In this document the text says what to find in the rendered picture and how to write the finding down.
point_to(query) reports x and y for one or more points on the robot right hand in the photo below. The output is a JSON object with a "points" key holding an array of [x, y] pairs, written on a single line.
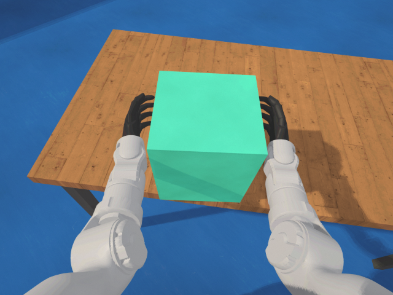
{"points": [[277, 127]]}

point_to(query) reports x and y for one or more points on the table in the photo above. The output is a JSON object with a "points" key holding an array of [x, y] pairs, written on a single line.
{"points": [[338, 109]]}

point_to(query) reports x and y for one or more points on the robot left upper arm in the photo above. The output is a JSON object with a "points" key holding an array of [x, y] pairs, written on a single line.
{"points": [[104, 260]]}

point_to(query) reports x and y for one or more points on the robot left hand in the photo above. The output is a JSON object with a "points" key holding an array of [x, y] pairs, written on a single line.
{"points": [[133, 125]]}

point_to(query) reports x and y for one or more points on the robot right upper arm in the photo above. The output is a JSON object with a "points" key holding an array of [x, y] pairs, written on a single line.
{"points": [[309, 262]]}

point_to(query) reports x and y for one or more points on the left robot forearm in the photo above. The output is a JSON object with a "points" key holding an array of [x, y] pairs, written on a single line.
{"points": [[124, 191]]}

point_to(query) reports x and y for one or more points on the carton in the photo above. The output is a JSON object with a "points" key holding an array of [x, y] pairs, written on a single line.
{"points": [[206, 139]]}

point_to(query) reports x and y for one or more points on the right robot forearm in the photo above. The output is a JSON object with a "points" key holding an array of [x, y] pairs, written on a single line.
{"points": [[285, 192]]}

